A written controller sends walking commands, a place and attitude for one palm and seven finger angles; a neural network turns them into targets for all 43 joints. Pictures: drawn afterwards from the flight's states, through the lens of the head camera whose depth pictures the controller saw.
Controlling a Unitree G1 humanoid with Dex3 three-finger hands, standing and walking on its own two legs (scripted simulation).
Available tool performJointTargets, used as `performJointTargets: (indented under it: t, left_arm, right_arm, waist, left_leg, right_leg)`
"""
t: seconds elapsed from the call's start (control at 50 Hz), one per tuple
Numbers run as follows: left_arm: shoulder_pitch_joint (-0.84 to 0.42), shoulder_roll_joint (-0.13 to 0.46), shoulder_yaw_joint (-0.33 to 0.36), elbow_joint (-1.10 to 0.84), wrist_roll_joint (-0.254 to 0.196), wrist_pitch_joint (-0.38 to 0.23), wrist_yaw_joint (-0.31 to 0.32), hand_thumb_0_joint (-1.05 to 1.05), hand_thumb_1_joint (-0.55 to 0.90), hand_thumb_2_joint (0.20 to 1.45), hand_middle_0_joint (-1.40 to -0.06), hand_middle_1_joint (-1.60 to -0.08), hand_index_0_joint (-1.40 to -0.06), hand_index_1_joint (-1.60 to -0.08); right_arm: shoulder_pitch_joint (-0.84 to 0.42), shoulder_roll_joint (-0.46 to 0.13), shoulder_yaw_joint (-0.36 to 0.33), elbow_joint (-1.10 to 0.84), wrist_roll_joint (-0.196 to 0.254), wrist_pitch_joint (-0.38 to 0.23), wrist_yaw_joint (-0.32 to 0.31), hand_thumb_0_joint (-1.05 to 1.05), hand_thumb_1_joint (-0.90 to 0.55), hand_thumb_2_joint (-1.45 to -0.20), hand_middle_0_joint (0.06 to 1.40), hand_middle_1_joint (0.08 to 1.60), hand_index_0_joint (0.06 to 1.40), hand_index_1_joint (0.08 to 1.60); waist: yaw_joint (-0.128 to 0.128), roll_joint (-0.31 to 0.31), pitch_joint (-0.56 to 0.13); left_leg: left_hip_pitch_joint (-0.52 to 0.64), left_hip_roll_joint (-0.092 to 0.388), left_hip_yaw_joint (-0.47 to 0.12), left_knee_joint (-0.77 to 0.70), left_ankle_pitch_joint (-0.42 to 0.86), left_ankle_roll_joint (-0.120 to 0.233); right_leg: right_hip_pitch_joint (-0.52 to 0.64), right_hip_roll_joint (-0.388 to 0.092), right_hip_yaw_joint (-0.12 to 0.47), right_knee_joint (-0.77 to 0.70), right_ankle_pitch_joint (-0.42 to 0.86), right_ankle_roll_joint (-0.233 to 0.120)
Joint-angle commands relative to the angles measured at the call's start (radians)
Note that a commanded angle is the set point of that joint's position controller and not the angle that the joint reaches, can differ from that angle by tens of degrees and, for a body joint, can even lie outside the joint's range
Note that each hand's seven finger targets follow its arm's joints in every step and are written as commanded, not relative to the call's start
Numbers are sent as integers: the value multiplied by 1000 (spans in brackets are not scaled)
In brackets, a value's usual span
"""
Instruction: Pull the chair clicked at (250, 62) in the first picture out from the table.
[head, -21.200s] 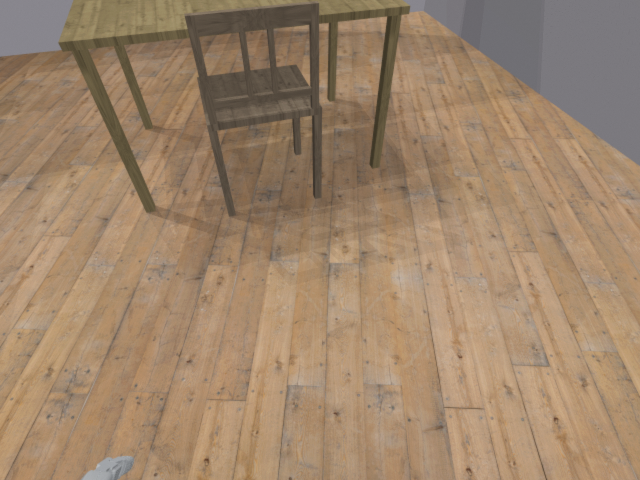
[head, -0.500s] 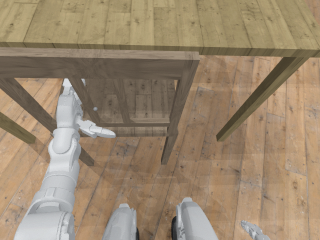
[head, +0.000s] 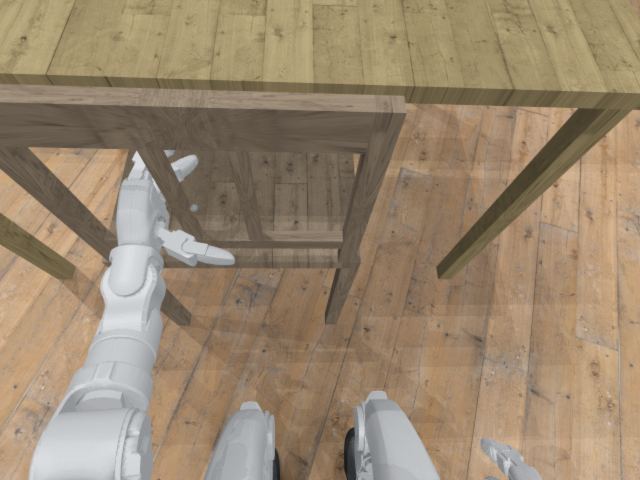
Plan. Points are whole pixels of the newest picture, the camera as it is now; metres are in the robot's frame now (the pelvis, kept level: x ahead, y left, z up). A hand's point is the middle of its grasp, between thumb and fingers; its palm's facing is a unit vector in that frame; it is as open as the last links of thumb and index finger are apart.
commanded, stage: hook a spindle and tug to test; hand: left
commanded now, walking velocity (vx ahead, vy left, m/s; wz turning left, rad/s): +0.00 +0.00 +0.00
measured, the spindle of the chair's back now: (176, 197) +0.46 +0.17 +0.01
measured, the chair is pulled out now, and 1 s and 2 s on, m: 0.00 0.01 0.11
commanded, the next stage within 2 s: step backward, pulling the chair out in 1.14 s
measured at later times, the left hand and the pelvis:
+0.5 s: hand (194, 207) +0.44 +0.15 +0.02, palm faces +0.01 -1.00 -0.03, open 5.7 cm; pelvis +0.00 +0.00 +0.00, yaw +0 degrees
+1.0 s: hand (200, 218) +0.42 +0.14 +0.02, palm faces -0.01 -1.00 -0.03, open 4.8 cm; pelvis +0.02 +0.00 +0.01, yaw -1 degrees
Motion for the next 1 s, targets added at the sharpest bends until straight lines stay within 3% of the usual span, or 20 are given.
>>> performJointTargets:
  t: [0.0,0.12,0.2,0.28,0.32,0.38,0.42,0.44,0.48,0.52,0.58,0.66,0.7,0.72,0.76,0.82,0.9,0.92,0.98]
  left_arm:
    - [-350,126,-11,-210,-1,-74,-9,0,-276,396,-394,-1121,-394,-1121]
    - [-415,99,-44,-185,12,-83,-4,0,60,540,-500,-1450,-500,-1450]
    - [-401,104,-36,-193,11,-86,-4,0,284,636,-500,-1450,-500,-1450]
    - [-421,73,-67,-187,11,-75,-4,0,508,732,-500,-1450,-500,-1450]
    - [-411,99,-45,-163,17,-74,-1,0,620,780,-500,-1450,-500,-1450]
    - [-426,107,-40,-156,17,-76,0,0,788,852,-500,-1450,-500,-1450]
    - [-429,93,-51,-173,17,-83,-2,0,900,900,-500,-1450,-500,-1450]
    - [-430,74,-65,-199,13,-85,-3,0,900,900,-500,-1450,-500,-1450]
    - [-390,97,-44,-187,9,-82,-3,0,900,900,-500,-1450,-500,-1450]
    - [-366,68,-68,-214,7,-83,-5,0,900,900,-500,-1450,-500,-1450]
    - [-294,66,-70,-234,2,-78,-3,0,900,900,-500,-1450,-500,-1450]
    - [-288,58,-81,-249,8,-82,6,0,900,900,-500,-1450,-500,-1450]
    - [-252,72,-70,-282,11,-88,10,0,900,900,-500,-1450,-500,-1450]
    - [-217,52,-85,-293,9,-86,9,0,900,900,-500,-1450,-500,-1450]
    - [-186,53,-80,-302,3,-80,10,0,900,900,-500,-1450,-500,-1450]
    - [-159,55,-82,-349,1,-77,10,0,900,900,-500,-1450,-500,-1450]
    - [-10,32,-94,-407,-12,-66,6,0,900,900,-500,-1450,-500,-1450]
    - [9,38,-89,-441,-19,-65,6,0,900,900,-500,-1450,-500,-1450]
    - [119,48,-80,-490,-25,-59,7,0,900,900,-500,-1450,-500,-1450]
  right_arm:
    - [101,-158,-59,-75,0,-23,-14,0,-900,-900,200,300,200,300]
    - [104,-157,-59,-62,-2,-21,-13,0,-900,-900,200,300,200,300]
    - [110,-159,-62,-64,-3,-20,-13,0,-900,-900,200,300,200,300]
    - [109,-158,-62,-60,-2,-17,-10,0,-900,-900,200,300,200,300]
    - [108,-162,-62,-60,-2,-13,-13,0,-900,-900,200,300,200,300]
    - [108,-162,-59,-62,-2,-14,-13,0,-900,-900,200,300,200,300]
    - [106,-159,-61,-63,-3,-13,-13,0,-900,-900,200,300,200,300]
    - [104,-156,-61,-67,-3,-14,-11,0,-900,-900,200,300,200,300]
    - [106,-161,-62,-70,-2,-13,-11,0,-900,-900,200,300,200,300]
    - [101,-156,-63,-73,0,-11,-7,0,-900,-900,200,300,200,300]
    - [91,-156,-62,-88,0,-10,-1,0,-900,-900,200,300,200,300]
    - [87,-154,-62,-90,1,-10,1,0,-900,-900,200,300,200,300]
    - [89,-154,-63,-96,0,-11,3,0,-900,-900,200,300,200,300]
    - [85,-151,-65,-101,0,-10,6,0,-900,-900,200,300,200,300]
    - [85,-150,-66,-102,2,-9,7,0,-900,-900,200,300,200,300]
    - [81,-148,-67,-107,3,-9,8,0,-900,-900,200,300,200,300]
    - [78,-140,-69,-127,6,-12,10,0,-900,-900,200,300,200,300]
    - [73,-138,-70,-129,7,-13,11,0,-900,-900,200,300,200,300]
    - [70,-134,-70,-143,9,-15,11,0,-900,-900,200,300,200,300]
  waist:
    - [-40,33,-486]
    - [-56,54,-454]
    - [-47,57,-497]
    - [-61,66,-487]
    - [-57,39,-470]
    - [-59,40,-455]
    - [-52,59,-481]
    - [-53,73,-507]
    - [-44,57,-510]
    - [-40,58,-512]
    - [-25,70,-504]
    - [-32,36,-461]
    - [-16,62,-484]
    - [-11,72,-501]
    - [-11,37,-495]
    - [-3,59,-497]
    - [18,31,-505]
    - [26,51,-511]
    - [40,33,-511]
  left_leg:
    - [315,-11,-41,-166,377,-12]
    - [325,-11,-49,-167,350,-15]
    - [346,-12,-50,-165,384,-16]
    - [356,-10,-56,-164,371,-16]
    - [331,-11,-55,-167,353,-14]
    - [316,-13,-53,-168,337,-11]
    - [341,-13,-58,-172,354,-16]
    - [363,-12,-56,-170,376,-15]
    - [360,-11,-56,-169,387,-17]
    - [380,-8,-59,-175,409,-20]
    - [377,-9,-52,-182,409,-19]
    - [351,-7,-51,-188,371,-17]
    - [383,-5,-53,-191,421,-22]
    - [398,-4,-48,-188,445,-23]
    - [379,-4,-45,-186,448,-21]
    - [395,-2,-42,-187,486,-23]
    - [406,1,-38,-195,571,-22]
    - [413,1,-34,-196,581,-23]
    - [411,3,-30,-199,622,-23]
  right_leg:
    - [276,35,24,-137,274,-24]
    - [225,35,17,-136,234,-27]
    - [242,34,16,-132,258,-28]
    - [215,35,11,-134,239,-28]
    - [225,35,14,-137,232,-27]
    - [227,35,16,-140,222,-28]
    - [226,34,14,-135,227,-29]
    - [231,34,13,-135,243,-29]
    - [240,36,13,-133,252,-31]
    - [243,36,9,-135,264,-30]
    - [259,38,10,-139,266,-34]
    - [255,38,10,-146,245,-31]
    - [262,39,8,-137,273,-34]
    - [266,38,9,-136,290,-34]
    - [294,39,11,-138,311,-31]
    - [298,37,10,-134,337,-32]
    - [354,35,11,-138,407,-30]
    - [365,34,14,-141,417,-30]
    - [402,33,17,-140,464,-31]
